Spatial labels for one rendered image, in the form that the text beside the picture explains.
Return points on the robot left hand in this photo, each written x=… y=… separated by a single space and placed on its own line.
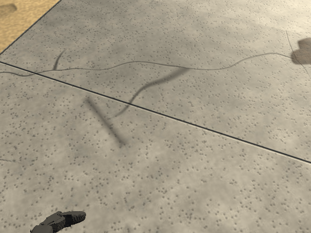
x=58 y=221

